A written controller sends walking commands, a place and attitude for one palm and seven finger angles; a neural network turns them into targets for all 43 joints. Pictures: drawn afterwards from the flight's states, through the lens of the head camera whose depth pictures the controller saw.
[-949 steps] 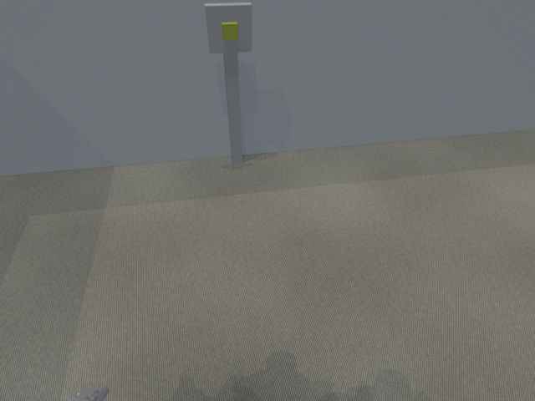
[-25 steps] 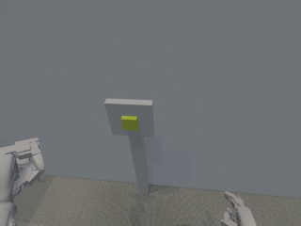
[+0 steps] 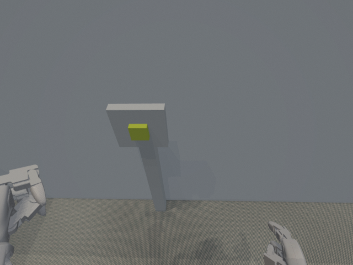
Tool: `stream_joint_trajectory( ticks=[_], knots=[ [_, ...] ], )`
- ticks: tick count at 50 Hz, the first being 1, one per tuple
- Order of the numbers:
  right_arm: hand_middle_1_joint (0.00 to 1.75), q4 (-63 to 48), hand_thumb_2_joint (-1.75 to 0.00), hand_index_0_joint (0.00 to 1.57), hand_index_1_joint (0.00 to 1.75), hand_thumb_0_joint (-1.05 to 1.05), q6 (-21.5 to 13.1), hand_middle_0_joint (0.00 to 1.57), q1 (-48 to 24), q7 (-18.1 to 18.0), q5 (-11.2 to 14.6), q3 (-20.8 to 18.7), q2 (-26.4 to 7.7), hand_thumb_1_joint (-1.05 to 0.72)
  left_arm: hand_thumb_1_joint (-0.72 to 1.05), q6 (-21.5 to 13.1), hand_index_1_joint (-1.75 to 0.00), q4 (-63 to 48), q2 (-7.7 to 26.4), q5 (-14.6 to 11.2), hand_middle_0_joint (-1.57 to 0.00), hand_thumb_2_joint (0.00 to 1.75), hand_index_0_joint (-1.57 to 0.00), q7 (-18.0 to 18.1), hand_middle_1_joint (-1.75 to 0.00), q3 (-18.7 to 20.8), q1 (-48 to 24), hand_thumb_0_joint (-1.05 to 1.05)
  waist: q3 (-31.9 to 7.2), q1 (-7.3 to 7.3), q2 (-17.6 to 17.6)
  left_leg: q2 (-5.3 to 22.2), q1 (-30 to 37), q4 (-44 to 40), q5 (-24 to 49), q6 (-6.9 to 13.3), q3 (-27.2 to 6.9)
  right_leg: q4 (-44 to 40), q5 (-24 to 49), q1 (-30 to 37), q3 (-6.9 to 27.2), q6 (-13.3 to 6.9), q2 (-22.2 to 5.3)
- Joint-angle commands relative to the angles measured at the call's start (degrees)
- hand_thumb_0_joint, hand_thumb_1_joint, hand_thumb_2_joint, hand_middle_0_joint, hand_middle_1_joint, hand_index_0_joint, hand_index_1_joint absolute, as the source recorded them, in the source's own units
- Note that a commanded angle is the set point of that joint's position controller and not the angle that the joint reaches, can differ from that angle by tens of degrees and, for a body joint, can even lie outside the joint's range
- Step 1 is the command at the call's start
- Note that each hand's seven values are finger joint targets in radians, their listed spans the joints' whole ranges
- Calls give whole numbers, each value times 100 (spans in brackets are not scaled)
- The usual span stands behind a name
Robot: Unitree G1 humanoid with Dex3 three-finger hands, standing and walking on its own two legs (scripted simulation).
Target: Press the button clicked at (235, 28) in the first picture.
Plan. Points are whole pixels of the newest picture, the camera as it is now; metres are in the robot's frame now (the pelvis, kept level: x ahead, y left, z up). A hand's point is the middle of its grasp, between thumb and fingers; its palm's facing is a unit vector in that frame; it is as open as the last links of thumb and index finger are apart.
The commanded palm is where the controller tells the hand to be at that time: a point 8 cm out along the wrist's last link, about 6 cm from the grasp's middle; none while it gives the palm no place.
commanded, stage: step back with the hand held close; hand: left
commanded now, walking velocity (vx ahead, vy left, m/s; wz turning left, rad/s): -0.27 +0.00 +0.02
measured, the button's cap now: (139, 131) +0.52 +0.17 -0.04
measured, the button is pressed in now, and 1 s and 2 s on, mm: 0 0 0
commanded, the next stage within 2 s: stop stepping back and stand still in 0.98 s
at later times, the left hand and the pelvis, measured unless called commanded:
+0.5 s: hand (23, 232) +0.14 +0.25 +0.14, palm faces +0.35 -0.84 -0.42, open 3.1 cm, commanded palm +0.08 +0.29 +0.17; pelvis -0.05 +0.01 -0.01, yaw +0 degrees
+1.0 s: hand out of the picture +0.08 +0.20 +0.15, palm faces +0.15 -0.83 -0.54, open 3.1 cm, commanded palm -0.01 +0.26 +0.17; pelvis -0.15 -0.01 -0.02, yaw -2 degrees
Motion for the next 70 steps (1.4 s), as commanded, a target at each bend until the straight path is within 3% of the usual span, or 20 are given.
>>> stream_joint_trajectory(
  ticks=[1,8,19,24,26,30,37,42,45,48,51,52,53,54,55,58,63,65,68,70],
  knots=[
    [30,-1030,-90,20,30,0,-169,20,-662,-69,6,-301,-637,-90,90,-388,-150,-1621,1266,-11,-130,90,-130,123,-150,855,97,0,-907,46,-278,595,128,-311,1533,-49,-669,189,1442,269,458,183,-621],
    [30,-1162,-90,20,30,0,-109,20,-573,-102,34,-342,-588,-90,90,-382,-150,-1924,1321,-48,-130,90,-130,200,-150,1038,564,0,-1156,43,-45,767,-204,-119,2186,-44,-786,818,1843,366,490,166,-553],
    [30,-1091,-90,20,30,0,-142,20,-517,-125,11,-347,-622,-90,90,-405,-150,-1658,1125,62,-130,90,-130,246,-150,741,165,0,-298,-116,-641,600,-1315,-92,-991,45,-879,80,-271,-408,1147,34,-802],
    [30,-1041,-90,20,30,0,-212,20,-421,-148,-53,-315,-607,-90,90,-545,-150,-2096,1326,124,-130,90,-130,386,-150,821,52,0,-337,-158,-487,436,-776,381,-1043,-38,-841,-369,-1259,-1207,1250,-136,-1039],
    [30,-1041,-90,20,30,0,-258,20,-460,-182,-67,-302,-631,-90,90,-592,-150,-2252,1460,141,-130,90,-130,435,-150,953,84,0,-418,-148,-163,629,-877,-81,-1139,12,-1059,-104,-1138,-1023,946,-11,-781],
    [30,-1085,-90,20,30,0,-398,20,-532,-216,-143,-294,-659,-90,90,-665,-150,-2216,1324,317,-130,90,-130,401,-150,1060,84,0,-371,-29,917,1632,-2894,-1760,-2504,410,-2220,2131,-244,824,362,242,50],
    [30,-805,-90,20,30,0,-628,20,-361,-71,-215,-369,-559,-90,90,-729,-150,-1884,1099,158,-130,90,-130,247,-150,878,504,0,-619,-63,77,1552,-1096,-1242,-271,407,-1915,1686,-1401,-344,372,201,108],
    [30,-403,-90,20,30,0,-798,20,-168,92,-267,-350,-532,-90,90,-847,-150,-2554,1331,46,-130,90,-130,177,-150,810,385,0,-2006,13,615,1423,2022,-367,4660,146,-1576,924,-1510,-1259,333,255,206],
    [30,-505,-90,20,30,0,-797,20,-257,198,-231,-348,-506,-90,90,-831,-150,-3052,1666,-26,-130,90,-130,164,-150,1142,492,0,-2641,37,870,1414,2626,-127,5317,225,-1306,1118,-1527,-1223,318,309,231],
    [30,-744,-90,20,30,0,-711,20,-490,261,-220,-304,-466,-90,90,-734,-150,-3192,1944,-211,-130,90,-130,145,-150,1624,1008,0,-2807,139,963,1464,1889,-334,4281,212,-1167,1032,-1581,-632,207,277,176],
    [30,-1037,-90,20,30,0,-494,20,-855,259,-176,-282,-461,-90,90,-722,-150,-2918,2182,-372,-130,90,-130,86,-150,2195,1504,0,-2236,229,599,1257,156,-499,1624,-56,-856,15,-661,304,47,179,-60],
    [30,-1055,-90,20,30,0,-358,20,-857,251,-79,-263,-368,-90,90,-771,-150,-2775,2119,-402,-130,90,-130,57,-150,2171,1426,0,-1776,101,-322,770,-62,243,173,-268,-409,-584,-137,-144,501,30,-653],
    [30,-1068,-90,20,30,0,-242,20,-853,203,75,-249,-299,-90,90,-764,-150,-2524,2094,-398,-130,90,-130,96,-150,2147,1357,0,-1362,36,-1682,141,-485,1807,-568,-526,-149,-1162,-148,-1133,1855,-115,-1829],
    [30,-900,-90,20,30,0,-221,20,-958,177,140,-426,-440,-90,90,-695,-150,-1977,1811,-336,-130,90,-130,152,-150,1926,1236,0,-610,125,-2072,-272,-1583,3489,-1361,-592,-436,-1108,496,-1496,2205,-221,-2343],
    [30,-704,-90,20,30,0,-209,20,-888,181,121,-449,-381,-90,90,-555,-150,-1500,1574,-280,-130,90,-130,202,-150,1824,1387,0,-336,-41,-1683,-55,-1896,4122,-1184,-513,-723,-718,1198,-1523,1484,-33,-2091],
    [30,-788,-90,20,30,0,-114,20,-932,-19,87,-277,-201,-90,90,-197,-150,-800,1265,-78,-130,90,-130,262,-150,1330,699,0,-214,-201,-811,252,-1939,3034,-520,-503,-265,-160,2299,-799,933,-55,-1465],
    [30,-566,-90,20,30,0,-476,20,-616,-194,49,-301,-517,-90,90,-210,-150,-603,825,197,-130,90,-130,458,-150,147,-832,0,116,-34,-1546,119,-1720,2054,-624,-212,66,-433,2101,81,1298,460,-1617],
    [30,-688,-90,20,30,0,-565,20,-608,-195,46,-342,-532,-90,90,-305,-150,-1398,1012,287,-130,90,-130,510,-150,137,-1197,0,-67,14,-1779,75,-1640,1785,-785,-138,97,-340,2782,612,1437,452,-1777],
    [30,-815,-90,20,30,0,-630,20,-563,-165,5,-292,-422,-90,90,-500,-150,-2336,1496,318,-130,90,-130,570,-150,694,-853,0,-373,95,-1118,114,-1239,876,-952,-40,129,-140,2827,930,1442,99,-1855],
    [30,-819,-90,20,30,0,-656,20,-327,-110,-24,-254,-336,-90,90,-582,-150,-2459,1591,259,-130,90,-130,567,-150,1036,-202,0,-761,-18,-578,70,-376,-335,-180,-28,152,238,2420,872,1093,102,-1499]
  ],
)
